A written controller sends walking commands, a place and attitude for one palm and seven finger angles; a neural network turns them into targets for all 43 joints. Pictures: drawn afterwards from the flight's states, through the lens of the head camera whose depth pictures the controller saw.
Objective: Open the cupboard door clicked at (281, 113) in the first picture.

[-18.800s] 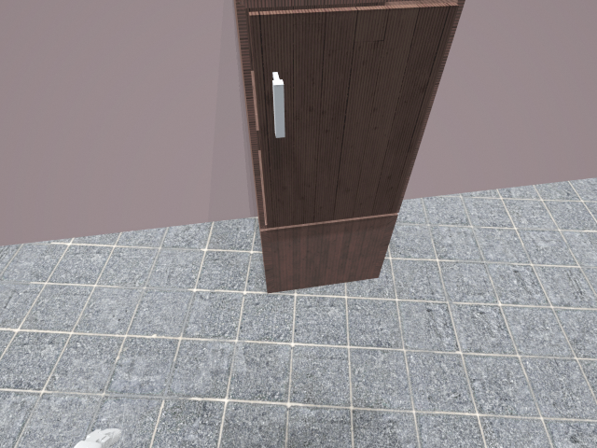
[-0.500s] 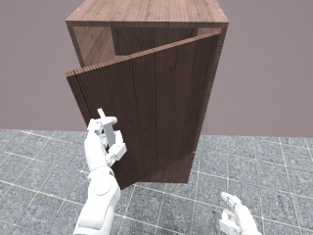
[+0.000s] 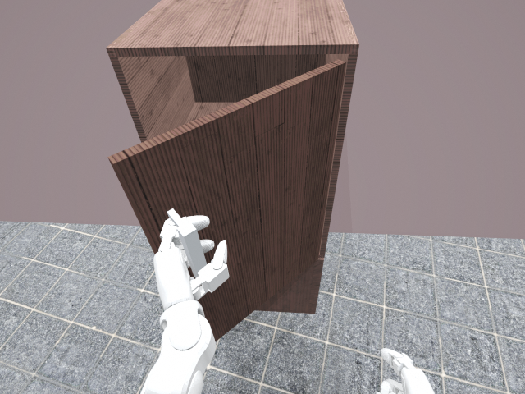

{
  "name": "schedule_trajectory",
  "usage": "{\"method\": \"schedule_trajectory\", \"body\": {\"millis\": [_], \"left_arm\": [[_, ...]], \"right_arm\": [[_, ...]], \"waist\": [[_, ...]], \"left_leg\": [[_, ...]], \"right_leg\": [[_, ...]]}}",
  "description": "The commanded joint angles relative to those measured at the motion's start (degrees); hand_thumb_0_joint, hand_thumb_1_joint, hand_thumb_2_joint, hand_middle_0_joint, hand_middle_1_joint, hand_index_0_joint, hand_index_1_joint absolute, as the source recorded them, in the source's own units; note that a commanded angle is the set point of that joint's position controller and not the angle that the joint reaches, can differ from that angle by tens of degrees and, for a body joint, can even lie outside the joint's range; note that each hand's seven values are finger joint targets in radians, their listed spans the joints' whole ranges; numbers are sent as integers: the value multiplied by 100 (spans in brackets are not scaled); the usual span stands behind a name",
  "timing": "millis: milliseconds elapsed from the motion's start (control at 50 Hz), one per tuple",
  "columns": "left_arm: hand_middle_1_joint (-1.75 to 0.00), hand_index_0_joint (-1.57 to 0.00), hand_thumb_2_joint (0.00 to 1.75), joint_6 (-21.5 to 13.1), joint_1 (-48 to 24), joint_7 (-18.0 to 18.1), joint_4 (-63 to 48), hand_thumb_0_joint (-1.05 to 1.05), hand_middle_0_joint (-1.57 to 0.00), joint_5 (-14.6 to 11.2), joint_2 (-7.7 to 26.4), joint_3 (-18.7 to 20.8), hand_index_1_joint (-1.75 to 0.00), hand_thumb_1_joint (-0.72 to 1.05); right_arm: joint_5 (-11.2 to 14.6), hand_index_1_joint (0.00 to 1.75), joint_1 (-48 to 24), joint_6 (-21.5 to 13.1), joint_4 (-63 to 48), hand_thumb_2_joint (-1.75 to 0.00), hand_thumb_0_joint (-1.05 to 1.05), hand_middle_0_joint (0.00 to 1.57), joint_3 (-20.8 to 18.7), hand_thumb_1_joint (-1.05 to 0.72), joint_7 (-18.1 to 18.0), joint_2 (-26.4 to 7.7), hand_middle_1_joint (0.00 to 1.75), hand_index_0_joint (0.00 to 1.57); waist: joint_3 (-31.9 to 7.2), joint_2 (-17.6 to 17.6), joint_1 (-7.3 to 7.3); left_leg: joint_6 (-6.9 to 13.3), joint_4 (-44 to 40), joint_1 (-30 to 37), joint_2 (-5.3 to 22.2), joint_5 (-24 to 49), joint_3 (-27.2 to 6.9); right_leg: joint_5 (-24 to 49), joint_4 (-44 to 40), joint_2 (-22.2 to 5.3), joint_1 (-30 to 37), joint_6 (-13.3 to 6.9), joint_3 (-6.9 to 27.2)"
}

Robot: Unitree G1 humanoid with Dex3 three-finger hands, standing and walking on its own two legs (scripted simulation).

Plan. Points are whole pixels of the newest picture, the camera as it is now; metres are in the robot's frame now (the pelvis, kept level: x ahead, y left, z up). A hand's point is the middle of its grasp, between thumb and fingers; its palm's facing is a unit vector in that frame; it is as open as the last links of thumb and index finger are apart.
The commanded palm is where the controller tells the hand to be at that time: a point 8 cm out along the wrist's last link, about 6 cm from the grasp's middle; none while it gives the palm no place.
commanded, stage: open thumb and fingers to let go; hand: left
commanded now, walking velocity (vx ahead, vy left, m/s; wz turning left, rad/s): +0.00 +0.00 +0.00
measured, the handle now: (188, 246) +0.32 +0.13 +0.09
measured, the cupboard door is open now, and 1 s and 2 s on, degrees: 44 45 45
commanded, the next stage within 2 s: slide the hand sideways off the handle in 0.56 s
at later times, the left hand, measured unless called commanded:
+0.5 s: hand (212, 263) +0.28 +0.09 +0.09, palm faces +0.34 -0.94 +0.01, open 14.5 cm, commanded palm +0.25 +0.14 +0.09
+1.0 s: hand (203, 287) +0.24 +0.10 +0.09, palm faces -0.10 -0.99 +0.03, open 16.2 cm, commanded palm +0.22 +0.15 +0.09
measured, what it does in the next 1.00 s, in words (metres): stands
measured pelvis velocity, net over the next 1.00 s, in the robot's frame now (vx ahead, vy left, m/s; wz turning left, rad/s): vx -0.02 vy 0.04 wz -0.04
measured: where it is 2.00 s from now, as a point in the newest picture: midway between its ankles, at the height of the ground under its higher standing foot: outside the picture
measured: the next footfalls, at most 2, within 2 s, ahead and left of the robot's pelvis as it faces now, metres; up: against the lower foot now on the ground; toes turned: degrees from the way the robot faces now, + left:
none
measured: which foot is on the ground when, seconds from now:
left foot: down 0.00-1.00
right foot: down 0.00-1.00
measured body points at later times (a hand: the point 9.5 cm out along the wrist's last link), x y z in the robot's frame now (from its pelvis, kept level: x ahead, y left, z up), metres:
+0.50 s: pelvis +0.00 +0.01 +0.00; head -0.01 -0.01 +0.45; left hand +0.26 +0.14 +0.09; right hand +0.19 -0.20 -0.09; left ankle +0.03 +0.14 -0.72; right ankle -0.02 -0.05 -0.72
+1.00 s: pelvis -0.02 +0.04 +0.00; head -0.03 +0.03 +0.45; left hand +0.24 +0.15 +0.09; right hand +0.15 -0.17 -0.09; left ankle +0.03 +0.14 -0.72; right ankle -0.02 -0.05 -0.72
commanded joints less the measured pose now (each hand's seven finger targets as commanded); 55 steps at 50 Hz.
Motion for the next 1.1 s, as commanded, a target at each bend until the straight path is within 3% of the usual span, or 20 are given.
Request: {"method": "schedule_trajectory", "body": {"millis": [0,120,160,180,300,460,520,620,640,660,680,700,740,760,800,820,880,940,1000,1080], "left_arm": [[-124,-33,48,-583,-1310,-133,-1294,0,-33,22,159,281,-124,-8],[-120,-30,30,-725,-1317,-180,-1185,0,-30,-127,227,432,-120,-50],[-120,-30,30,-729,-1236,-170,-1149,0,-30,-120,212,439,-120,-50],[-115,-29,30,-724,-1190,-162,-1089,0,-29,-84,182,394,-115,-50],[-85,-24,30,-649,-899,-78,-1259,0,-24,47,41,219,-85,-50],[-45,-18,30,-486,-1326,100,-1301,0,-18,216,-45,69,-45,-50],[-30,-15,30,-400,-1543,171,-1207,0,-15,238,-270,-150,-30,-50],[-30,-15,30,-278,-1462,238,-1217,0,-15,285,-382,-243,-30,-50],[-30,-15,30,-241,-1477,232,-1200,0,-15,270,-486,-343,-30,-50],[-30,-15,30,-538,-1555,-937,-1098,0,-15,678,99,-1269,-30,-50],[-30,-15,30,-800,-1663,-1595,-1437,0,-15,436,510,-800,-30,-50],[-30,-15,30,-983,-1693,-2093,-1656,0,-15,306,598,-874,-30,-50],[-30,-15,30,-1144,-1626,-2922,-1518,0,-15,-130,713,-799,-30,-50],[-30,-15,30,-1146,-1486,-3138,-1505,0,-15,-411,663,-654,-30,-50],[-30,-15,30,-1049,-1255,-3202,-1349,0,-15,-875,302,-602,-30,-50],[-30,-15,30,-1003,-1092,-3111,-1330,0,-15,-1000,410,-350,-30,-50],[-30,-15,30,-931,-907,-2680,-1434,0,-15,-852,714,33,-30,-50],[-30,-15,30,-937,-672,-2428,-1612,0,-15,-560,713,-62,-30,-50],[-30,-15,30,-937,-657,-2350,-1759,0,-15,-416,830,-30,-30,-50],[-30,-15,30,-956,-191,-2402,-1943,0,-15,-455,963,115,-30,-50]], "right_arm": [[17,30,-973,-346,-1023,-90,0,20,-113,-90,-96,-362,30,20],[40,30,-969,-402,-1000,-90,0,20,-126,-90,-125,-376,30,20],[41,30,-946,-403,-985,-90,0,20,-129,-90,-117,-380,30,20],[46,30,-926,-405,-989,-90,0,20,-145,-90,-107,-388,30,20],[38,30,-872,-379,-1103,-90,0,20,-154,-90,-51,-394,30,20],[25,30,-931,-276,-1147,-90,0,20,-124,-90,-56,-377,30,20],[39,30,-982,-266,-1135,-90,0,20,-110,-90,-46,-376,30,20],[44,30,-979,-239,-1133,-90,0,20,-127,-90,-16,-368,30,20],[50,30,-995,-231,-1150,-90,0,20,-107,-90,2,-359,30,20],[69,30,-618,-209,-959,-90,0,20,-67,-90,58,-572,30,20],[158,30,-563,-203,-1134,-90,0,20,-164,-90,14,-554,30,20],[183,30,-585,-263,-1230,-90,0,20,-121,-90,-24,-535,30,20],[283,30,-514,-424,-1314,-90,0,20,-59,-90,-89,-543,30,20],[345,30,-548,-508,-1401,-90,0,20,-32,-90,-108,-528,30,20],[422,30,-649,-687,-1496,-90,0,20,10,-90,-120,-522,30,20],[435,30,-668,-761,-1513,-90,0,20,2,-90,-117,-551,30,20],[416,30,-672,-889,-1518,-90,0,20,-8,-90,-51,-589,30,20],[381,30,-597,-931,-1573,-90,0,20,-16,-90,48,-578,30,20],[353,30,-614,-924,-1605,-90,0,20,-18,-90,78,-588,30,20],[346,30,-574,-951,-1638,-90,0,20,-25,-90,75,-594,30,20]], "waist": [[-770,-819,95],[-682,-919,92],[-720,-844,101],[-689,-983,100],[-826,-847,134],[-698,-752,57],[-671,-667,17],[-943,-586,72],[-839,-559,58],[-538,-974,-411],[-976,-685,-220],[-1151,-293,-165],[-1071,-273,-226],[-968,-294,-165],[-691,-522,-134],[-659,-622,-34],[-619,-560,104],[-527,-503,65],[-492,-384,73],[-554,-397,128]], "left_leg": [[237,-118,376,-239,688,-86],[238,-170,391,-234,622,-78],[235,-182,424,-236,686,-54],[246,-192,431,-228,721,-74],[253,-206,541,-214,957,-7],[261,-131,588,-196,862,-7],[260,-135,646,-168,768,-48],[234,-120,677,-133,938,-78],[234,-118,649,-134,915,-85],[293,-204,673,-164,1058,-156],[319,-184,723,-130,1214,-115],[336,-162,881,-152,1276,-77],[334,-172,923,-143,1063,-126],[312,-239,890,-119,901,-158],[271,-351,794,-79,521,-234],[242,-414,701,-67,328,-257],[219,-545,606,-48,123,-276],[219,-550,537,-32,29,-231],[231,-555,490,-30,-54,-199],[241,-530,458,-41,-31,-164]], "right_leg": [[1910,-1269,-691,214,622,1310],[1682,-1353,-685,190,625,1303],[1818,-1298,-665,208,613,1241],[1818,-1272,-636,184,601,1172],[2300,-986,-532,187,564,918],[1671,-943,-414,-143,460,752],[1270,-903,-351,-332,409,634],[1418,-686,-278,-302,351,508],[1404,-684,-272,-355,353,487],[1804,-537,-271,-568,399,655],[2052,-407,-271,-380,352,643],[2178,-358,-277,-335,336,664],[1943,-391,-247,-425,325,578],[1712,-437,-205,-441,316,518],[1198,-544,-146,-588,350,387],[951,-592,-130,-579,359,369],[602,-578,-124,-567,340,351],[492,-536,-132,-656,334,373],[390,-541,-138,-668,323,415],[394,-583,-124,-551,310,446]]}}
